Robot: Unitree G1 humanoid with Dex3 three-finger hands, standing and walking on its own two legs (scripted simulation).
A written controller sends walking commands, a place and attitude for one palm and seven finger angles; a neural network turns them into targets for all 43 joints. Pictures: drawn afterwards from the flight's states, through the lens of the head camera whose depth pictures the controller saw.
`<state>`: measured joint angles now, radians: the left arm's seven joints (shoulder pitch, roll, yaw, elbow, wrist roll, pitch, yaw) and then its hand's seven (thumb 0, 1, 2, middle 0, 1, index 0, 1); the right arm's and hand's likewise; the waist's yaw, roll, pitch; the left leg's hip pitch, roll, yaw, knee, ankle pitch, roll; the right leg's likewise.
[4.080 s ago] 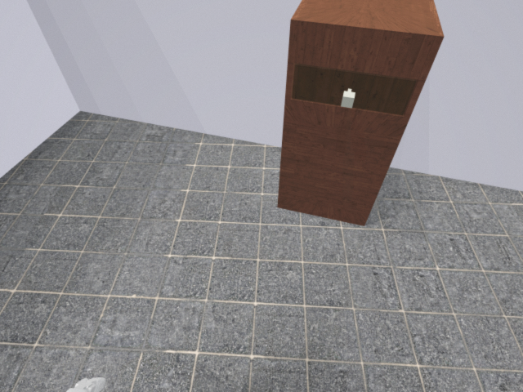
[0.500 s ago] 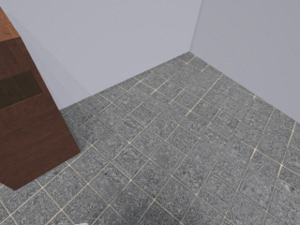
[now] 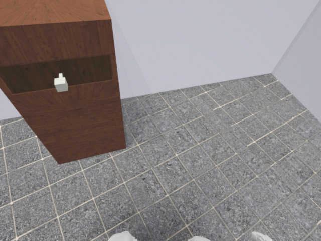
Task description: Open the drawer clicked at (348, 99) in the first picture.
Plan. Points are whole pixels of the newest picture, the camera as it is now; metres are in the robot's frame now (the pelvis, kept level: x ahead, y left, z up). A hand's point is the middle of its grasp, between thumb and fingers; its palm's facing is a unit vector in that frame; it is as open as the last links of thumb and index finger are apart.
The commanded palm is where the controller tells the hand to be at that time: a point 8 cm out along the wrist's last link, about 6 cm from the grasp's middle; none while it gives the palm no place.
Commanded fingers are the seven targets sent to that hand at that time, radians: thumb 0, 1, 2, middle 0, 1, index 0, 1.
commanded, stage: turn to face it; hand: left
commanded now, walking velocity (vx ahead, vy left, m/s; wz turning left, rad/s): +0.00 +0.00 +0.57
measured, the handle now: (61, 81) +0.64 +0.41 -0.06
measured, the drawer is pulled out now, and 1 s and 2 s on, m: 0.00 0.00 0.00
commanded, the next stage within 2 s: take the last steps up to it in 0.48 s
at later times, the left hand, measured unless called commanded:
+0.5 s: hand out of the picture +0.03 +0.16 -0.13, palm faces +0.29 -0.92 -0.28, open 7.4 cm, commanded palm none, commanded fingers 0.00 0.90 0.90 -0.20 -0.30 -0.20 -0.30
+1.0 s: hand out of the picture -0.05 +0.19 -0.15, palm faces +0.41 -0.90 -0.18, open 7.4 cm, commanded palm none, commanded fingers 0.00 0.90 0.90 -0.20 -0.30 -0.20 -0.30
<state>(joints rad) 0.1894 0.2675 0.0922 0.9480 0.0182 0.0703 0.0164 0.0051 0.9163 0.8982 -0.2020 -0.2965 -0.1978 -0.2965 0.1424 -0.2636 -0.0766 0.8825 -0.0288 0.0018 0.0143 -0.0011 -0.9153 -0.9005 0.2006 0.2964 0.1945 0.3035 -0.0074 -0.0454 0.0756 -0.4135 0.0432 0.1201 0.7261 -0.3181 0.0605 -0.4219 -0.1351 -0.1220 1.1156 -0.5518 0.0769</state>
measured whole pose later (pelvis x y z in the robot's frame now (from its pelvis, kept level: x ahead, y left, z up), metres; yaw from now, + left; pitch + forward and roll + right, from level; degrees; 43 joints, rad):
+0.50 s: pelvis +0.01 -0.05 +0.02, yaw +15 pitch -1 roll +1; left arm 0.23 0.16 0.03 0.90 0.02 0.02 0.02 0.01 0.91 0.90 -0.20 -0.30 -0.20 -0.30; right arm 0.19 -0.23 -0.08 0.94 -0.03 0.07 0.02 0.00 -0.91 -0.90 0.21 0.30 0.20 0.30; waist -0.01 0.06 0.05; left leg -0.50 -0.04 -0.02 1.06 -0.41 -0.03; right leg -0.22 -0.06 -0.10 0.55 -0.32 -0.01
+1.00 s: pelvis +0.03 +0.01 +0.03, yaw +21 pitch -1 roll +0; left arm 0.31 0.21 0.05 1.08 0.03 0.03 -0.03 0.01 0.91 0.90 -0.20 -0.30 -0.20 -0.30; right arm 0.32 -0.15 -0.02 1.06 -0.02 -0.04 -0.01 0.00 -0.92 -0.90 0.20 0.30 0.20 0.30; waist 0.02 -0.03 0.03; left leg -0.05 0.01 0.09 0.36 -0.29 0.03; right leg -0.47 -0.11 -0.08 0.99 -0.32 0.03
